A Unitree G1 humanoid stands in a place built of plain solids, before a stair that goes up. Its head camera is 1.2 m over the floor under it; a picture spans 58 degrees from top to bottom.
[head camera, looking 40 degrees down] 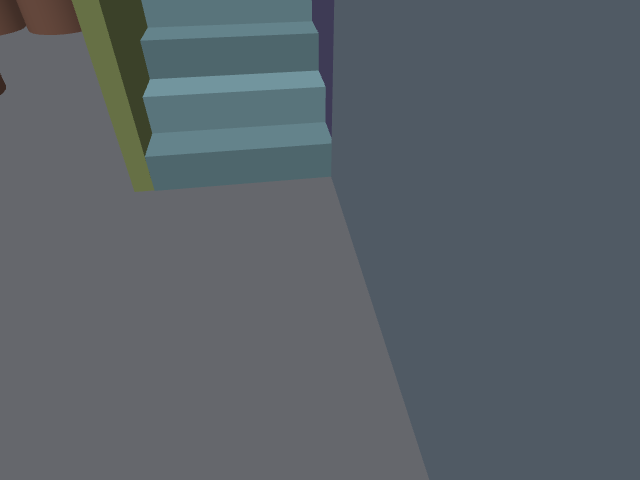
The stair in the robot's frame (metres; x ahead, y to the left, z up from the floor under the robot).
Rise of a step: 0.19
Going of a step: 0.25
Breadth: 0.90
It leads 9 degrees to the left of straight ahead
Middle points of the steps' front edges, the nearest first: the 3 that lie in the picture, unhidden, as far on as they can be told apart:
1.88 0.38 0.19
2.12 0.42 0.38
2.36 0.45 0.57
